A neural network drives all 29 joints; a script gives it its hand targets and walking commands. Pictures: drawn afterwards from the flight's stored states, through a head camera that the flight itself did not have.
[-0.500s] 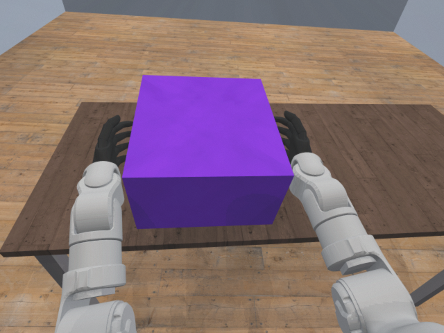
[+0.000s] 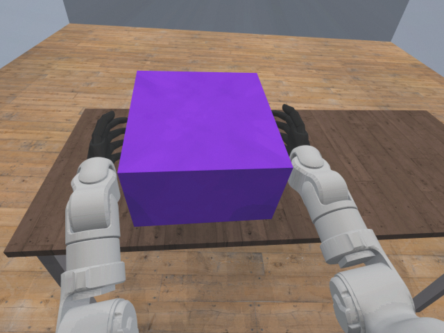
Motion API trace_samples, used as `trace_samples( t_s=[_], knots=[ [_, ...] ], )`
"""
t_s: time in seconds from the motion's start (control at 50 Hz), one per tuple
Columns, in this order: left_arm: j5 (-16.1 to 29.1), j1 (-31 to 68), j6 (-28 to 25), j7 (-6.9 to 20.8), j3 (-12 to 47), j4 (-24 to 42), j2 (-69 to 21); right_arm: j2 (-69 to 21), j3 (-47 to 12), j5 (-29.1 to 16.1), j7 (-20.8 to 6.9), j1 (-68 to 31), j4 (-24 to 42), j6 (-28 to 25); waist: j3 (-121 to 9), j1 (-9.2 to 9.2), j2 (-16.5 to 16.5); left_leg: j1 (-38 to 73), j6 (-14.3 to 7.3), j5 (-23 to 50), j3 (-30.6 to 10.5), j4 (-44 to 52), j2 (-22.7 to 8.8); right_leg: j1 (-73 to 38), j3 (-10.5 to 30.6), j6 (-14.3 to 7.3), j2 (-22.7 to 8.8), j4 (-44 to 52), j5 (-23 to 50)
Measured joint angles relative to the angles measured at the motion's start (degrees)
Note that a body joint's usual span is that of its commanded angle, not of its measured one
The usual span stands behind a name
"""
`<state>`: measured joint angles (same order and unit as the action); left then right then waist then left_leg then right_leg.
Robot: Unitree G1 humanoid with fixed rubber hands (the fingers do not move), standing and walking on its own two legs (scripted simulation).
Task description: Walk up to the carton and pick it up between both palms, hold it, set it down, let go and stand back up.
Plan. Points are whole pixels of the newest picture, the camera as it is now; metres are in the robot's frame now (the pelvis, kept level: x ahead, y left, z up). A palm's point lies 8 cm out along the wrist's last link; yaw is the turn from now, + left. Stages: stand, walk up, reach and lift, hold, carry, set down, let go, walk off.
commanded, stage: hold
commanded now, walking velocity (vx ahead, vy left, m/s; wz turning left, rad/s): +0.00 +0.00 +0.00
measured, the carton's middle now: (201, 142) +0.41 +0.01 +0.17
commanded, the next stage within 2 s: none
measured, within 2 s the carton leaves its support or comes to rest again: neither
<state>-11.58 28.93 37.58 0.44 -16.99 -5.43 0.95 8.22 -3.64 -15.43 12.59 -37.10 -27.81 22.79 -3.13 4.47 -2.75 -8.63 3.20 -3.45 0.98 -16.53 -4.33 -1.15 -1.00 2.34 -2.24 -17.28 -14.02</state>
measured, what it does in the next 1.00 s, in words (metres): stands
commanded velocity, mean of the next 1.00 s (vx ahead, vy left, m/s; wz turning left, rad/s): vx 0.00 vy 0.00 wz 0.00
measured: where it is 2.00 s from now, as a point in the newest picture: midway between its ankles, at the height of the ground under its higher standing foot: outside the picture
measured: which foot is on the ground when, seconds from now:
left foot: down 0.00-1.00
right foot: down 0.00-1.00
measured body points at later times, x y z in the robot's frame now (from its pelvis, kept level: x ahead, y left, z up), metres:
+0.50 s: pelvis +0.00 +0.00 +0.00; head -0.04 +0.03 +0.45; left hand +0.37 +0.17 +0.17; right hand +0.37 -0.16 +0.18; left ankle +0.06 +0.16 -0.75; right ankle -0.05 -0.14 -0.75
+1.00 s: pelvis +0.01 +0.00 +0.00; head -0.04 +0.02 +0.45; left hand +0.36 +0.18 +0.18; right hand +0.38 -0.16 +0.19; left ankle +0.06 +0.16 -0.75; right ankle -0.05 -0.14 -0.75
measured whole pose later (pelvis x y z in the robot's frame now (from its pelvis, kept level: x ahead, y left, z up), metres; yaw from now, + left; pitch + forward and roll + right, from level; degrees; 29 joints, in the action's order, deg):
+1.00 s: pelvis +0.01 +0.00 +0.00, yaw +0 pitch -4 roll +0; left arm -12.2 26.4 38.8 0.5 -16.1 -1.4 0.2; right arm 8.4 -3.9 -15.7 12.5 -35.3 -24.7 23.4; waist -3.5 4.9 -2.7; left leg -8.8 3.3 -3.9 0.7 -16.6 -4.3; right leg -1.6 -1.3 2.4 -2.2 -16.3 -13.9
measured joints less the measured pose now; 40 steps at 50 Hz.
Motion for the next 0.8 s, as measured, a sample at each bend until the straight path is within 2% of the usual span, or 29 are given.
trace_samples(
  t_s=[0.22,0.44,0.58,0.8],
  knots=[
    [-1.7,2.0,0.7,0.5,-0.5,-2.5,-0.3,-0.1,1.3,0.8,-1.1,-2.0,-3.1,0.5,-0.2,-0.19,-0.1,0.2,-0.1,0.1,0.2,0.2,0.1,0.0,0.2,0.0,-0.1,0.0,0.1],
    [-1.1,-0.8,0.8,0.2,0.7,0.9,-0.3,0.4,-0.3,0.0,-0.6,0.3,-0.1,0.2,0.4,0.38,-0.3,-0.2,-0.1,-0.2,0.2,-0.2,-0.1,-0.1,0.3,0.1,0.1,0.6,0.3],
    [-0.5,-1.6,0.9,-0.7,1.4,3.1,-0.8,1.0,-0.2,-0.8,-0.5,1.2,2.1,0.1,-0.2,0.11,0.3,-1.2,0.0,-0.5,0.2,-0.7,-0.2,0.6,0.3,0.0,0.2,0.7,0.4],
    [-1.3,-1.5,1.2,0.3,0.4,1.9,-0.7,0.3,-0.3,0.1,-0.5,0.5,0.7,0.9,0.2,0.23,0.3,0.4,0.0,-0.2,0.0,0.3,0.1,-0.8,0.0,0.1,0.0,1.2,0.3]
  ],
)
